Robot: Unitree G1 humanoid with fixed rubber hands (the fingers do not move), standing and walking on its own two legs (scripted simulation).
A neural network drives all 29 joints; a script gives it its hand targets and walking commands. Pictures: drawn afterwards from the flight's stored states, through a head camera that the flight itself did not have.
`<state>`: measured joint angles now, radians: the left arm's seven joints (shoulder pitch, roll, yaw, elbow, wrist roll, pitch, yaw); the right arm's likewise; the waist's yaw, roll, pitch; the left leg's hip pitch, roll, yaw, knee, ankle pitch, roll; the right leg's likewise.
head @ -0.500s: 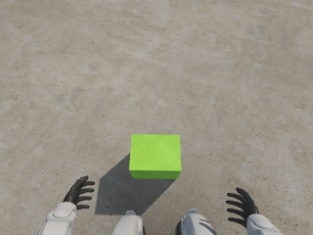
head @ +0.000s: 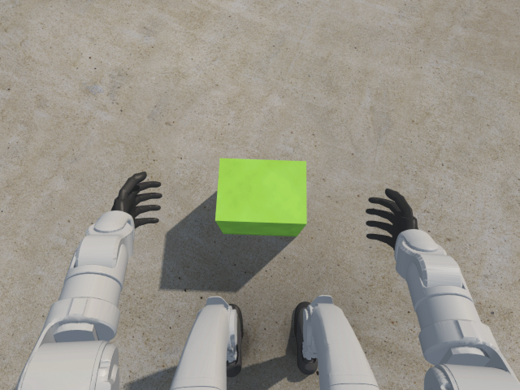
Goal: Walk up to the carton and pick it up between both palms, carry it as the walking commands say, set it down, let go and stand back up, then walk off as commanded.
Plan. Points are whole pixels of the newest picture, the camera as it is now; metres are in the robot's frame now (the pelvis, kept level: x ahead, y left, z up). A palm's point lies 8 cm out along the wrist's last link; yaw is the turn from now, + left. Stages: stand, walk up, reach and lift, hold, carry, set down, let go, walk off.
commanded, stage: reach and lift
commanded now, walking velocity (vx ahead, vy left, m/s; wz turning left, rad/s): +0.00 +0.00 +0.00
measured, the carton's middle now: (261, 200) +0.53 +0.01 -0.57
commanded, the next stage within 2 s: none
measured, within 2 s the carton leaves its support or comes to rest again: neither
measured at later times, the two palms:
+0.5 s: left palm (126, 153) +0.49 +0.25 -0.12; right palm (377, 151) +0.49 -0.20 -0.12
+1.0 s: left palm (145, 155) +0.51 +0.24 -0.18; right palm (359, 148) +0.53 -0.19 -0.19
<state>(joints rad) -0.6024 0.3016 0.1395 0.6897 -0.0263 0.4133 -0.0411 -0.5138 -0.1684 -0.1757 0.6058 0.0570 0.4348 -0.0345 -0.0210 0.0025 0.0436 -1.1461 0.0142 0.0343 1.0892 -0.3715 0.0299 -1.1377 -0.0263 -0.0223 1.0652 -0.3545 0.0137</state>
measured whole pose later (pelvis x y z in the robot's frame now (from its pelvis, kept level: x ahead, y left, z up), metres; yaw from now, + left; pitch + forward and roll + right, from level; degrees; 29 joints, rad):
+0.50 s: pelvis +0.01 +0.00 -0.02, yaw +0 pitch +41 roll -1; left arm -1.02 0.36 0.30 0.86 -0.05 0.21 -0.06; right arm -0.98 -0.26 -0.25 0.77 0.05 0.25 -0.03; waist 0.02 0.00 -0.01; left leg -1.46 0.02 0.02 1.07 -0.33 0.02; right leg -1.45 -0.02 -0.03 1.04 -0.31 0.01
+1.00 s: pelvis +0.00 -0.01 -0.07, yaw -1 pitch +49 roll -2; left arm -1.19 0.34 0.35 0.93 -0.02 0.17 -0.05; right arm -1.18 -0.30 -0.30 0.89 0.01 0.20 -0.02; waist 0.05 0.00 -0.06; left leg -1.75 0.02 0.01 1.27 -0.38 0.02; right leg -1.74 -0.01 -0.02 1.24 -0.36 0.01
